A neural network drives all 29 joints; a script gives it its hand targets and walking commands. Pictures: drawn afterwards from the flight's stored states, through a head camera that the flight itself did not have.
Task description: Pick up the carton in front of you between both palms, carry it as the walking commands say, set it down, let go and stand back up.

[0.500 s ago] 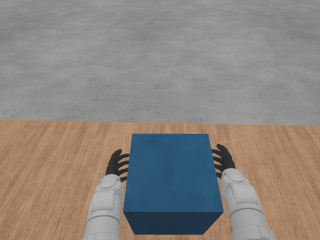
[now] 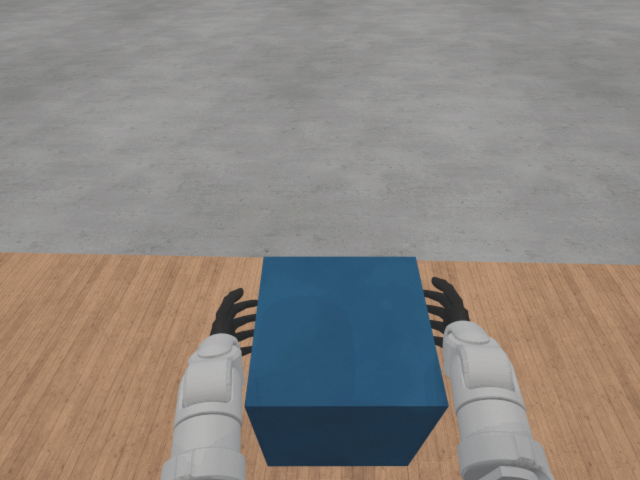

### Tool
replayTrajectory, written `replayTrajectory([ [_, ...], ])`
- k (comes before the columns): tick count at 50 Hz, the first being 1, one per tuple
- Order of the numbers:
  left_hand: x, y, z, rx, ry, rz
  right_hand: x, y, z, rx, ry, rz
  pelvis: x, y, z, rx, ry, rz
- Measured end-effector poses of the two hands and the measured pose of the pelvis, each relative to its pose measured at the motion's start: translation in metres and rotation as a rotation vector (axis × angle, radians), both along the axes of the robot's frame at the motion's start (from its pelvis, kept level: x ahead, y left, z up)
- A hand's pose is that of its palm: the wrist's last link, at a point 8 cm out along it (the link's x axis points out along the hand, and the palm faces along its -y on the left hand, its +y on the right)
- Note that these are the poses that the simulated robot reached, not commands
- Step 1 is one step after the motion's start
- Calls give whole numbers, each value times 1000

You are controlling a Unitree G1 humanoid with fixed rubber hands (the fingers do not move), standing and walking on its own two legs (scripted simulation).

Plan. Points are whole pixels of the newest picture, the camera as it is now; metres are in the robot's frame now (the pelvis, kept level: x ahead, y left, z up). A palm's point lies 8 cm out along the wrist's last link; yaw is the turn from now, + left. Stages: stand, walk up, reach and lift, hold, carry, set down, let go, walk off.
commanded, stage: reach and lift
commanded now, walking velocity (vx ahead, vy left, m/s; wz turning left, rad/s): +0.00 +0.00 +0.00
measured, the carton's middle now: (338, 365) +0.31 +0.00 -0.04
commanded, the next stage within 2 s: hold in 0.62 s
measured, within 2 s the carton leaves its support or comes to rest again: neither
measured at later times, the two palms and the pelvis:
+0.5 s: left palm (223, 336) +0.31 +0.15 +0.04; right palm (454, 324) +0.31 -0.15 +0.04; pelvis +0.02 +0.00 +0.01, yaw +0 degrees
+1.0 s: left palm (219, 341) +0.29 +0.15 +0.05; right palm (460, 327) +0.30 -0.15 +0.06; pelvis +0.01 +0.00 +0.01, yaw +0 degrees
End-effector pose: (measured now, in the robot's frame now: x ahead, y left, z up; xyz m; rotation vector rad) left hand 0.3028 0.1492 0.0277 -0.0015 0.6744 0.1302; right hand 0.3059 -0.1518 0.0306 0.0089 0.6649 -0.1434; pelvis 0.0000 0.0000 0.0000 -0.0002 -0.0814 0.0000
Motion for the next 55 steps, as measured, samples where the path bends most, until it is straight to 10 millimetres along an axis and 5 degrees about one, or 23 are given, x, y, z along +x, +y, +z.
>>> replayTrajectory([
  [25,6,1,11,33,5,-24,6,1,10,-33,5,26,23,1,8,0,-15,0],
  [55,-9,1,28,14,-12,-9,-9,1,27,-14,-14,14,5,0,6,1,-65,0],
])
